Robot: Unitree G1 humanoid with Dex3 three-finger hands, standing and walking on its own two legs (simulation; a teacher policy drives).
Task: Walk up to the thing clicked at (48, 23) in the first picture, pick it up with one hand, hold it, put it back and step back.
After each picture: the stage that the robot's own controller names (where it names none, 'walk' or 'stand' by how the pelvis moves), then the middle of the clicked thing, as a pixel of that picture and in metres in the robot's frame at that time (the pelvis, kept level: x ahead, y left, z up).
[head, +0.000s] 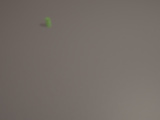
stand; (48, 22) +1.82 +0.40 -0.72
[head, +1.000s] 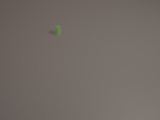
walk; (58, 30) +1.70 +0.19 -0.71
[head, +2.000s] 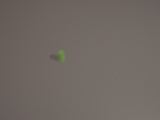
walk; (61, 56) +1.11 +0.13 -0.72
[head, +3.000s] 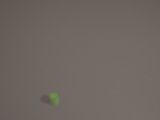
walk; (54, 99) +0.66 +0.19 -0.71
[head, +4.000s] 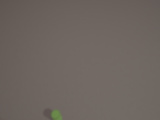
stand; (56, 116) +0.45 +0.21 -0.69
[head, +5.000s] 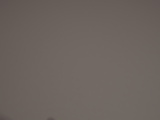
stand; out of the picture +0.43 +0.17 -0.72
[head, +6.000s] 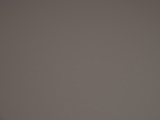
stand; out of the picture +0.44 +0.19 -0.73
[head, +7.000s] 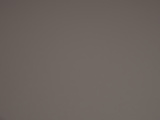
stand; out of the picture +0.43 +0.20 -0.73
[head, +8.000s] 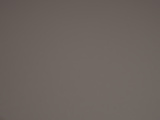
stand; out of the picture +0.42 +0.21 -0.73
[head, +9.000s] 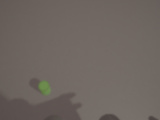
go down; (44, 88) +0.47 +0.20 -0.55
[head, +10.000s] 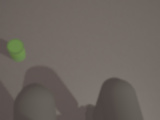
go down; (17, 51) +0.51 +0.24 -0.31
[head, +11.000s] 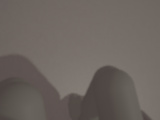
close in; out of the picture +0.50 +0.27 -0.25
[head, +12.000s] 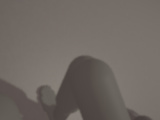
close; out of the picture +0.49 +0.30 -0.23
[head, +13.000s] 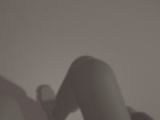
lift; out of the picture +0.47 +0.29 -0.24
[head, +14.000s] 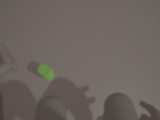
close; (46, 72) +0.47 +0.18 -0.42
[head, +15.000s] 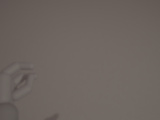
close; out of the picture +0.41 +0.16 -0.65
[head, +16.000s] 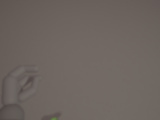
hold; out of the picture +0.41 +0.18 -0.67
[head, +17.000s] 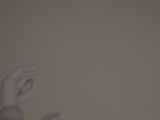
hold; out of the picture +0.41 +0.16 -0.68
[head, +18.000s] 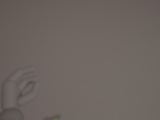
hold; out of the picture +0.41 +0.17 -0.68
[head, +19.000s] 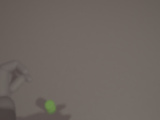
crouch; (50, 107) +0.43 +0.17 -0.62
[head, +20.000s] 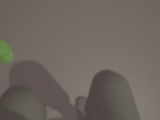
lower; (3, 52) +0.48 +0.21 -0.29
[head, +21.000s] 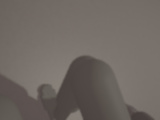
lower; out of the picture +0.46 +0.26 -0.24
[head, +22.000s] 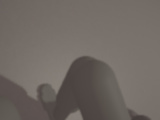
lower; out of the picture +0.46 +0.27 -0.24
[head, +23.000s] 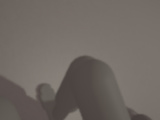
lower; out of the picture +0.46 +0.27 -0.24
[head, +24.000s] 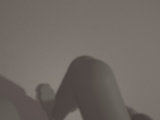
lower; out of the picture +0.46 +0.27 -0.24
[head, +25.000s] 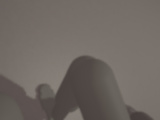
open; out of the picture +0.46 +0.26 -0.24
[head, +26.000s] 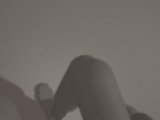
stand; out of the picture +0.39 +0.20 -0.27
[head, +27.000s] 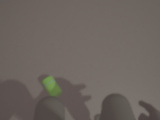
walk; (52, 87) +0.39 +0.14 -0.47
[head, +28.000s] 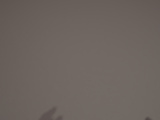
stand; out of the picture +0.31 +0.13 -0.69
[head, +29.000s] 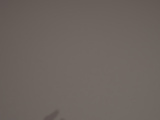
stand; out of the picture +0.31 +0.15 -0.69
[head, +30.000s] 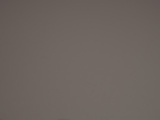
stand; out of the picture +0.32 +0.14 -0.71
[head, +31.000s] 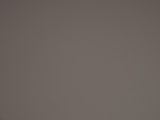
stand; out of the picture +0.32 +0.15 -0.75
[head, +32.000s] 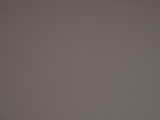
stand; out of the picture +0.30 +0.16 -0.75
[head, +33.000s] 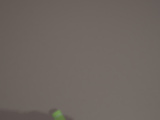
walk; (59, 119) +0.35 +0.10 -0.72
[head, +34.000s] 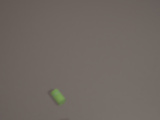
walk; (58, 96) +0.55 +0.17 -0.72
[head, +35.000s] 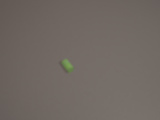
walk; (67, 65) +0.88 +0.15 -0.72
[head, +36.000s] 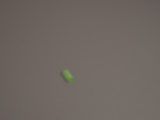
stand; (68, 76) +0.92 +0.12 -0.74
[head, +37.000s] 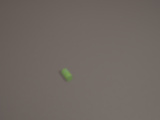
stand; (66, 74) +0.94 +0.13 -0.75
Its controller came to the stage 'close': yes
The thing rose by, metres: 0.01
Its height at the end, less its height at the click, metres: -0.02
